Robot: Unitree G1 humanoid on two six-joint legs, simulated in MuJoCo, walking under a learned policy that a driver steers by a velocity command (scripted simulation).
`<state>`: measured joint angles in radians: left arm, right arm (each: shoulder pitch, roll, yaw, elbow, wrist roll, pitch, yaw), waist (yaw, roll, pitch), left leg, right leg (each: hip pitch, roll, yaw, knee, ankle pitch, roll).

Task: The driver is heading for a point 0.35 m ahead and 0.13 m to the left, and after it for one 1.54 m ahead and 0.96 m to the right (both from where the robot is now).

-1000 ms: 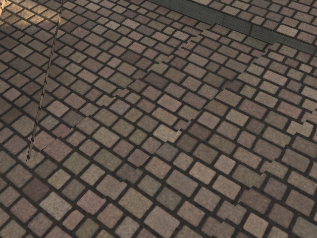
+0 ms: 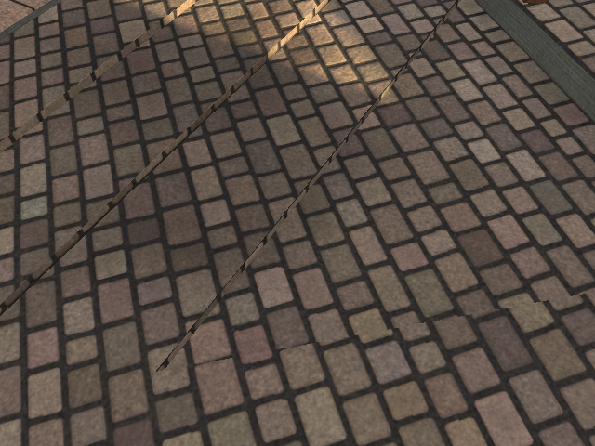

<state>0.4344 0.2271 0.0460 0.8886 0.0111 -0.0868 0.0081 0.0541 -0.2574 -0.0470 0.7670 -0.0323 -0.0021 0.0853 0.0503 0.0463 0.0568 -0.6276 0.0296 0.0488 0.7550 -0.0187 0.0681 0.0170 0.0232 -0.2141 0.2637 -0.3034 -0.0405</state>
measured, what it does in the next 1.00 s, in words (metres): goes down: left foot, then right foot 0.03 m lower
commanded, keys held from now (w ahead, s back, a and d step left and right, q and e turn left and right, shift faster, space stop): w+q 0.24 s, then e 0.76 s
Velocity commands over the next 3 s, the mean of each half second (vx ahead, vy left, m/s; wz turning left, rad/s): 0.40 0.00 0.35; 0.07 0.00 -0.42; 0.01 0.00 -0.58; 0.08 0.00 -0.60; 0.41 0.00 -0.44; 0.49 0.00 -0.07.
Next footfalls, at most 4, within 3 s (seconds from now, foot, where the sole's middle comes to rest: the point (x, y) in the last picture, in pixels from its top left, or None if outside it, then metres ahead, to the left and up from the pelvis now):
0.14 left None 0.20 0.08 -0.78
0.64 right None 0.45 -0.02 -0.81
1.18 left None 0.45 0.17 -0.81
1.64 right None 0.33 -0.02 -0.79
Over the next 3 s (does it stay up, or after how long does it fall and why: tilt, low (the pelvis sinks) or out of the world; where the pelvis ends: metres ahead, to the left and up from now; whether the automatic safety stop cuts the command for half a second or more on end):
stays up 0.67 -0.28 -0.03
